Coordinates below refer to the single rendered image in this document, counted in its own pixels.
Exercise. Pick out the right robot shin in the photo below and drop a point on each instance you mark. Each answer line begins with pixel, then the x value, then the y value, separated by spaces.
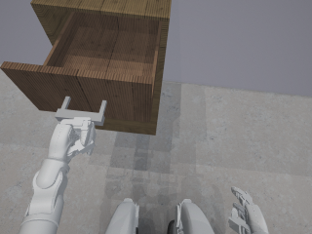
pixel 179 231

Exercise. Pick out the cabinet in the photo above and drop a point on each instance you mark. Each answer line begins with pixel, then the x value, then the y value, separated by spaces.
pixel 53 15

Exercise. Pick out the robot right thigh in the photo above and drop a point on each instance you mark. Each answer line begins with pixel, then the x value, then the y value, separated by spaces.
pixel 191 219

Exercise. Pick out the robot left hand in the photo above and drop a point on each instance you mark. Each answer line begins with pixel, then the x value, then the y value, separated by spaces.
pixel 81 131

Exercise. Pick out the robot right hand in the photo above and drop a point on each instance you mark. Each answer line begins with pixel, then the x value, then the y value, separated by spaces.
pixel 251 219

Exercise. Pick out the robot left forearm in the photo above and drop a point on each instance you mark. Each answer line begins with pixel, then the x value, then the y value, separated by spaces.
pixel 44 210

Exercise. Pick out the handle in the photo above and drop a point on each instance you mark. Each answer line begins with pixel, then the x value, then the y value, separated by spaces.
pixel 64 113

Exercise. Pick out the drawer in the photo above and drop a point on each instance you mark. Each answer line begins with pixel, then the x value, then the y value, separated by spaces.
pixel 96 57

